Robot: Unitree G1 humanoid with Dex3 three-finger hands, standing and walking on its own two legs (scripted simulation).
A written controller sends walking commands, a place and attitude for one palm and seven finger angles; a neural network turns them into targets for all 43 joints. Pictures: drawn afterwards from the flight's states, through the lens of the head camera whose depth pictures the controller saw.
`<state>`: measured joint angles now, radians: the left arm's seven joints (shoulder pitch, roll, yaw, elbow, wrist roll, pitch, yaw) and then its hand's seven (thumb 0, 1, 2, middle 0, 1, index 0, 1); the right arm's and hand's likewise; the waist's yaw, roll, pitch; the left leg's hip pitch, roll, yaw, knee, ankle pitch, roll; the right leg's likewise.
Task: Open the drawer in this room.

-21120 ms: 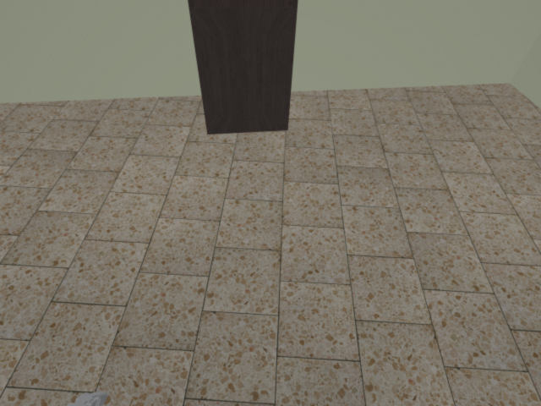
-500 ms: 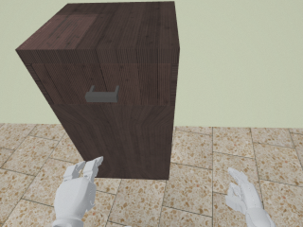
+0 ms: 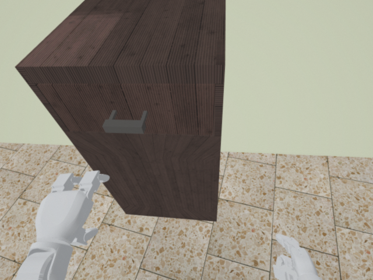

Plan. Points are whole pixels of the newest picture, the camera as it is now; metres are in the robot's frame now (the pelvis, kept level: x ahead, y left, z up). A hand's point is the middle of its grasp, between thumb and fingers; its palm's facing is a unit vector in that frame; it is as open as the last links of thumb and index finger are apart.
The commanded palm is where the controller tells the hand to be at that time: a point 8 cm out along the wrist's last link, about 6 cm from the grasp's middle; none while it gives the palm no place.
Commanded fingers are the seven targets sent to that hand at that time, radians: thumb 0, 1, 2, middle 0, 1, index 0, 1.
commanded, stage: raise the hand with hooked fingers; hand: left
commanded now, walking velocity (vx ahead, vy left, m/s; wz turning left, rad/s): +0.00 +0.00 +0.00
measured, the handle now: (126, 120) +0.48 +0.23 +0.05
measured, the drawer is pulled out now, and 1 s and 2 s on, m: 0.00 0.00 0.00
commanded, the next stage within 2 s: move the hooked fingers above the handle in 1.02 s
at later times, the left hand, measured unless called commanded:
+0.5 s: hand (57, 160) +0.28 +0.28 +0.14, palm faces +0.13 -0.08 -0.99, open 13.7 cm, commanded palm +0.25 +0.27 +0.21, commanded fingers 0.00 -0.50 0.30 -0.30 -1.20 -0.30 -1.20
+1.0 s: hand (50, 160) +0.27 +0.28 +0.16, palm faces +0.10 -0.08 -0.99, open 13.8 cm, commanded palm +0.24 +0.28 +0.22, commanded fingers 0.00 -0.50 0.30 -0.30 -1.20 -0.30 -1.20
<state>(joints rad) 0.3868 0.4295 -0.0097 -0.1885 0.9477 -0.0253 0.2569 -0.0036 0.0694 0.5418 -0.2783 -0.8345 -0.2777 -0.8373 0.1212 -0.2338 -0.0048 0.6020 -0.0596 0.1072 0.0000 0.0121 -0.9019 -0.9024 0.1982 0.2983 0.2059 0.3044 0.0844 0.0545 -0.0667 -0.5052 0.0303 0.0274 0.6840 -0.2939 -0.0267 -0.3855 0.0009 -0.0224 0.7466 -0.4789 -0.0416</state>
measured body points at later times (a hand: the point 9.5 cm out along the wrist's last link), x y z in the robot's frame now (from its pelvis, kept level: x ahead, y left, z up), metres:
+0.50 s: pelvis -0.01 +0.03 +0.02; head +0.00 -0.01 +0.47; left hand +0.27 +0.28 +0.20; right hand +0.23 -0.17 -0.08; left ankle +0.03 +0.15 -0.71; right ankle -0.06 -0.09 -0.71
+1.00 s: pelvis -0.03 +0.04 +0.02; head -0.02 +0.00 +0.47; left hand +0.26 +0.28 +0.21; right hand +0.15 -0.19 -0.09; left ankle +0.03 +0.15 -0.71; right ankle -0.06 -0.09 -0.71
